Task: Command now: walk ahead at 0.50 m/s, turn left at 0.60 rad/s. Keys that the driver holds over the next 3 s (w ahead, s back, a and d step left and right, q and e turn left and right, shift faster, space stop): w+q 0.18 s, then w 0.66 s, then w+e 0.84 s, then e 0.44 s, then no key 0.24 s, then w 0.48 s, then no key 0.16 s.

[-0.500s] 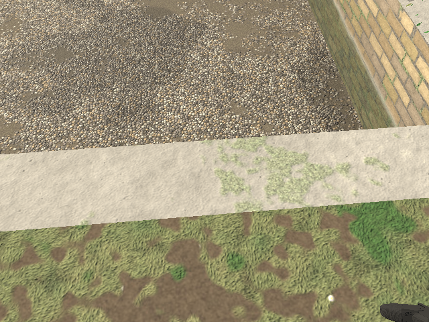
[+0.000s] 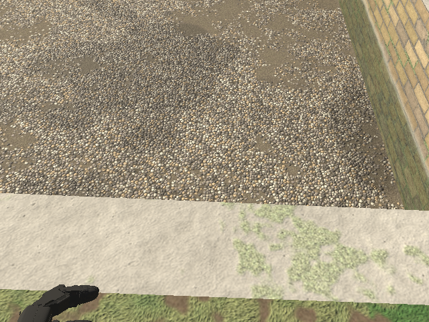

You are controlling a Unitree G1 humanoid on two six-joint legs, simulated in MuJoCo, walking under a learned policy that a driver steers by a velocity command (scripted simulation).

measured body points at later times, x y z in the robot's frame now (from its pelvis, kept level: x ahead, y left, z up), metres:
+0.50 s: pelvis +0.26 -0.01 +0.00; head +0.28 +0.01 +0.44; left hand +0.19 +0.27 -0.13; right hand +0.52 -0.18 -0.08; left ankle +0.37 +0.15 -0.72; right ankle +0.18 -0.14 -0.74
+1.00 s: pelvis +0.48 +0.05 -0.01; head +0.49 +0.05 +0.44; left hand +0.60 +0.31 -0.12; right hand +0.50 -0.21 -0.15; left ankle +0.37 +0.14 -0.74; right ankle +0.66 -0.05 -0.71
